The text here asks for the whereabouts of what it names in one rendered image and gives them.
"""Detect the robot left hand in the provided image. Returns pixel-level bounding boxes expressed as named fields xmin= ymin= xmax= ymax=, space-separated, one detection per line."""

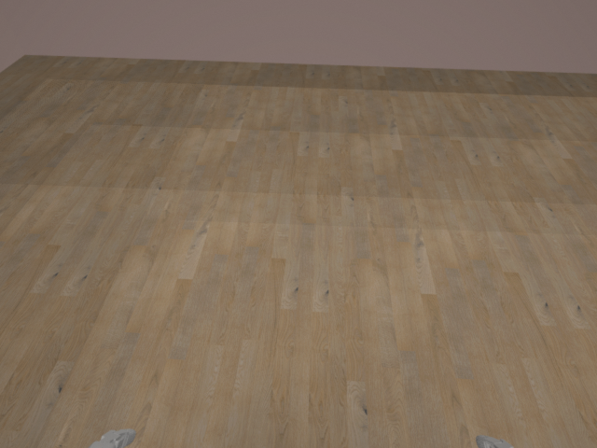
xmin=89 ymin=428 xmax=136 ymax=448

